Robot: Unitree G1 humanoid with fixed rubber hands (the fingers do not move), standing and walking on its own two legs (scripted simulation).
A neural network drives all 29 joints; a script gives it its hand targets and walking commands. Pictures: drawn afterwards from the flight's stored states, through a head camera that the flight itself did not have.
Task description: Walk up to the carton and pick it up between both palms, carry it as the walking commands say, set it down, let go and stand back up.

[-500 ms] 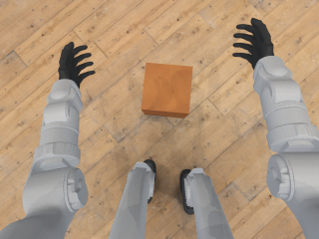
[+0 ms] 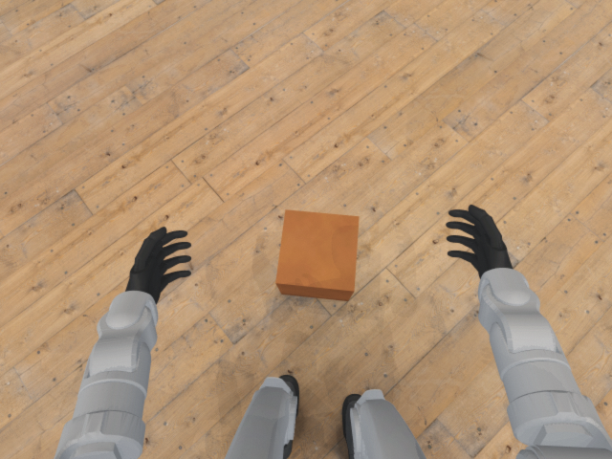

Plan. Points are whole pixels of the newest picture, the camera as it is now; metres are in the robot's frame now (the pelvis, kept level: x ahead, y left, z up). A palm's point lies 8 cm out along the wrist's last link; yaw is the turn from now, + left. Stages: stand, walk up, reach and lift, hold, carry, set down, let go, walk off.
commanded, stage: let go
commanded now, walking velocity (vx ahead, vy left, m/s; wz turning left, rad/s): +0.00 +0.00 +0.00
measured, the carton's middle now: (318, 257) +0.51 +0.03 -0.61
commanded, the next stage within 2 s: stand in 0.86 s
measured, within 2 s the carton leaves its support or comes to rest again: neither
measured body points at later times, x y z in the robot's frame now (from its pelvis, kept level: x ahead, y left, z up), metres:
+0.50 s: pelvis +0.05 -0.01 +0.07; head +0.06 -0.02 +0.52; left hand +0.21 +0.24 +0.01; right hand +0.24 -0.24 -0.01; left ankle +0.05 +0.11 -0.66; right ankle +0.01 -0.10 -0.66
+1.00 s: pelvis +0.04 -0.01 +0.07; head +0.03 +0.00 +0.52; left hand +0.20 +0.26 +0.00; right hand +0.21 -0.24 -0.01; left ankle +0.05 +0.11 -0.66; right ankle +0.01 -0.10 -0.66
